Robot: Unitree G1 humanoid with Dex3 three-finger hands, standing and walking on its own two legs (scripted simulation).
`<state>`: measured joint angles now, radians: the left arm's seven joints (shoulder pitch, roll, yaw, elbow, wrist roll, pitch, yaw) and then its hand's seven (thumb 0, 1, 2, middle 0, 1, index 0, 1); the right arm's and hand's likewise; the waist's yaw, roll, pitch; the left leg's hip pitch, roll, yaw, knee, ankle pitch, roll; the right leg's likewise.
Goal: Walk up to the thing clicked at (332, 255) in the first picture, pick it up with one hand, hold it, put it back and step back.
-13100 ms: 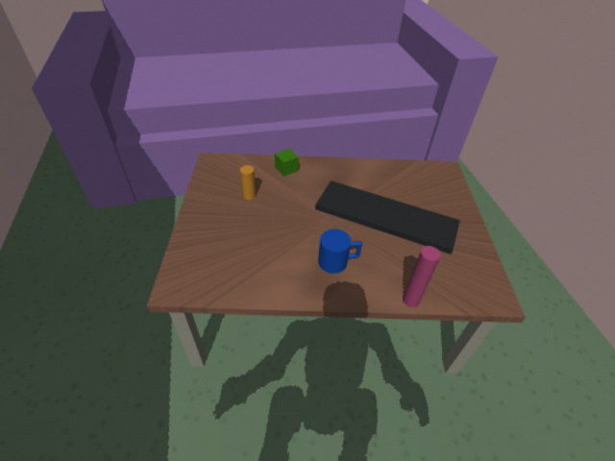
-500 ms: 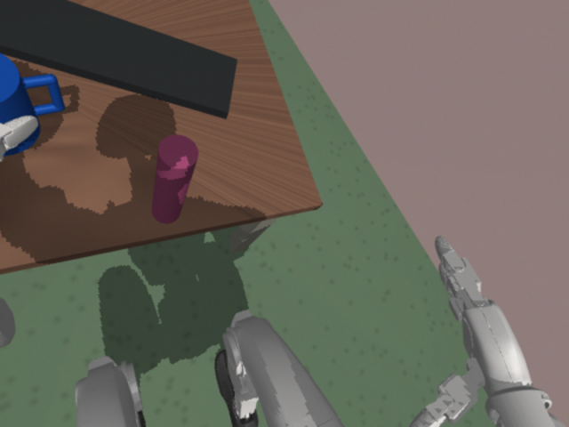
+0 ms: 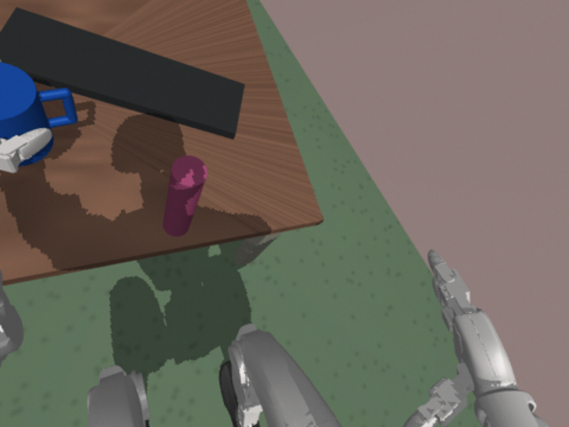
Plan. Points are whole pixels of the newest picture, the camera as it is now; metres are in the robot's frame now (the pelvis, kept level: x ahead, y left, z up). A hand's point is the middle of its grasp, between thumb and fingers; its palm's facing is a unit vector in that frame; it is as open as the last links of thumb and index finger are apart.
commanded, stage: lift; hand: left
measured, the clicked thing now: (22, 114) +0.57 +0.17 -0.03
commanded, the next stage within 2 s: hold in 1.54 s
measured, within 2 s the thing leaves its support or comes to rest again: neither
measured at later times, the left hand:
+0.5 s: hand out of the picture +0.54 +0.20 +0.03, palm faces +0.19 -0.98 -0.04, open 11.2 cm
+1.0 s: hand out of the picture +0.42 +0.19 +0.10, palm faces +0.20 -0.98 -0.04, open 11.2 cm
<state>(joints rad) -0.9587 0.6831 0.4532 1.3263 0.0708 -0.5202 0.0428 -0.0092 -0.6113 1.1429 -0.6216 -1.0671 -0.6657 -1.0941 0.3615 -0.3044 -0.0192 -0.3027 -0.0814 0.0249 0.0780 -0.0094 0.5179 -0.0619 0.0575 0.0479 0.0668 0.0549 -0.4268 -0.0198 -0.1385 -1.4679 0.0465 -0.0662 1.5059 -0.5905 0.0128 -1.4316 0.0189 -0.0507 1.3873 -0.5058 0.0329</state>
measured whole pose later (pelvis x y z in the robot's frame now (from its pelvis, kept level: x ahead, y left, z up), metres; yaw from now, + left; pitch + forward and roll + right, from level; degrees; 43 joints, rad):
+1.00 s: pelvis +0.03 -0.01 +0.09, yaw +3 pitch +17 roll -2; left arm -0.39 0.27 0.25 0.75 -0.08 -0.43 0.02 -0.01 -0.61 1.15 -0.62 -1.06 -0.67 -1.09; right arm 0.45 -0.24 -0.07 -0.10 -0.03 0.05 0.02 -0.01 0.51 -0.06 0.05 0.05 0.06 0.05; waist -0.14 -0.02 -0.13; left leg -0.92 0.02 -0.03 1.13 -0.51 0.00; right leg -0.91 -0.01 -0.02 1.07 -0.46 0.02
